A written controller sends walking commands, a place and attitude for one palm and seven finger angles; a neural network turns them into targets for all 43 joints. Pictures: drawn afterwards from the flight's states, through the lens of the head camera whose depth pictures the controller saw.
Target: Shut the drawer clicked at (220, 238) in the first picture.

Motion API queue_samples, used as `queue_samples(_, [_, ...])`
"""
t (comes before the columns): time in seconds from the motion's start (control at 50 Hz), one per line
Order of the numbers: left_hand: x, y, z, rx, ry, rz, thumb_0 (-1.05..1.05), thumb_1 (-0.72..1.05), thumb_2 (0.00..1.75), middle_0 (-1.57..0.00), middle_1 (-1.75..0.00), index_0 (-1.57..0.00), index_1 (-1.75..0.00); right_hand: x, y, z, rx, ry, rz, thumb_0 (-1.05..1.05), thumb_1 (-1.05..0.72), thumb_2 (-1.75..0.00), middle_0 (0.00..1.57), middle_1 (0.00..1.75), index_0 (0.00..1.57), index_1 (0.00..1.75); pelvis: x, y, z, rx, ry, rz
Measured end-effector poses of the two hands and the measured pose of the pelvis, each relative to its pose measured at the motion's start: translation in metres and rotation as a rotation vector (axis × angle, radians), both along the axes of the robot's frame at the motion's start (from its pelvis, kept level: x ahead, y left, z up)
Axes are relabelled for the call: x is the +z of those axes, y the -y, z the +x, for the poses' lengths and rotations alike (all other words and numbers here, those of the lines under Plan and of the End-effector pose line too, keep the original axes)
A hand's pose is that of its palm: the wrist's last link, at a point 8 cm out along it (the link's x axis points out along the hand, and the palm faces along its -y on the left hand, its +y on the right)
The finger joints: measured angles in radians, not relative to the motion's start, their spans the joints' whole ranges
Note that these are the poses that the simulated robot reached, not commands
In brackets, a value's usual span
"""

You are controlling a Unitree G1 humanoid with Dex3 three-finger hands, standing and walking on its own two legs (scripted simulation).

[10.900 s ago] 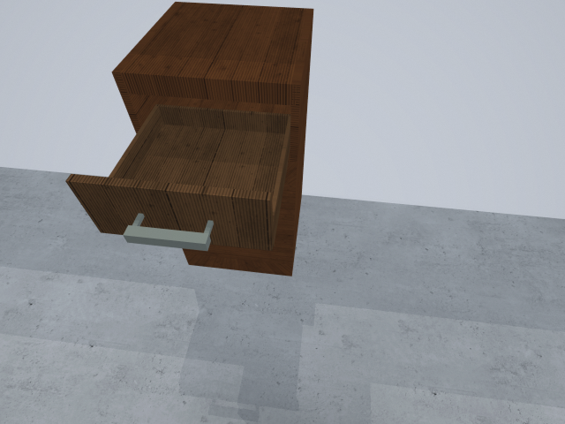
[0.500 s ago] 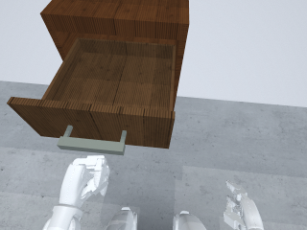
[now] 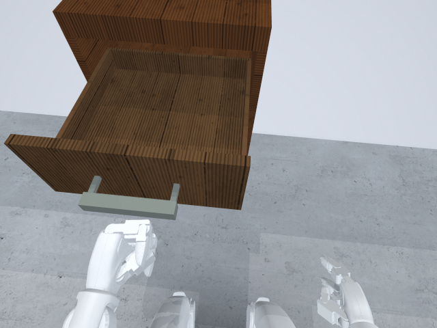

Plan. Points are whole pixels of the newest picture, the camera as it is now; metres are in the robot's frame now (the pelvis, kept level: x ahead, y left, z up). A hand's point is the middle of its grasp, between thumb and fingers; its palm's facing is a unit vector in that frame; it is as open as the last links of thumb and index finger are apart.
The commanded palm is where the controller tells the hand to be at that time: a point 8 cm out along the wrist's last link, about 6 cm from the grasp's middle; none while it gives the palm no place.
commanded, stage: push the drawer shut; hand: left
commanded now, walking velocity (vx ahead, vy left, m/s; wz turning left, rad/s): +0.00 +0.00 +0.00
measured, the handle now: (132, 195) +0.34 +0.17 +0.04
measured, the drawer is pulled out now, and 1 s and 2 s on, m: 0.29 0.22 0.08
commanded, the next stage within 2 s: none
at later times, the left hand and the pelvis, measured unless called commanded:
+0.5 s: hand (150, 240) +0.26 +0.12 +0.04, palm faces -0.12 -0.99 -0.04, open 2.9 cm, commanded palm +0.27 +0.18 +0.05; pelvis -0.01 +0.00 +0.00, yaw +1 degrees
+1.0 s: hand (158, 201) +0.33 +0.12 +0.04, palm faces -0.12 -0.99 -0.04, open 3.0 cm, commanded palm +0.33 +0.17 +0.05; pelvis -0.03 +0.02 +0.00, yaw +0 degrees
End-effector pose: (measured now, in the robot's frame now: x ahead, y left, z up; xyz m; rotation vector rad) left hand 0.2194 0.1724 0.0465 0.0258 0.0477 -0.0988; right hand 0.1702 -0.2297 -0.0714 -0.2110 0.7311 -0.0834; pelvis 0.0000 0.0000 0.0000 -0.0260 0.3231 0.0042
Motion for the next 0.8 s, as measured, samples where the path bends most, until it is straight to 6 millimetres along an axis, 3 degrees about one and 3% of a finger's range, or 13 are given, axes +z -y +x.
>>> queue_samples(0.22, [-0.001, -0.002, 0.018, -0.013, 0.011, 0.005, 0.02, 0.90, 0.90, -1.40, -1.60, -1.40, -1.60, -0.002, 0.004, -0.002, -0.003, -0.020, -0.014, 0.02, -0.90, -0.90, 0.20, 0.30, 0.21, 0.30, 0.000, 0.000, 0.002, 0.002, -0.005, -0.003])
queue_samples(0.5, [-0.007, -0.008, 0.026, -0.026, 0.030, 0.011, -0.04, 0.81, 0.95, -1.40, -1.60, -1.40, -1.60, -0.010, 0.003, -0.013, 0.011, -0.062, -0.033, 0.02, -0.90, -0.90, 0.20, 0.30, 0.21, 0.30, -0.001, -0.003, -0.008, 0.016, 0.001, -0.011])
queue_samples(0.8, [-0.006, -0.006, 0.065, -0.038, 0.042, 0.013, -0.03, 0.79, 0.96, -1.40, -1.60, -1.40, -1.60, -0.012, -0.006, -0.038, 0.002, -0.105, -0.030, 0.01, -0.90, -0.90, 0.20, 0.30, 0.21, 0.30, 0.002, -0.009, -0.025, 0.018, 0.017, -0.013])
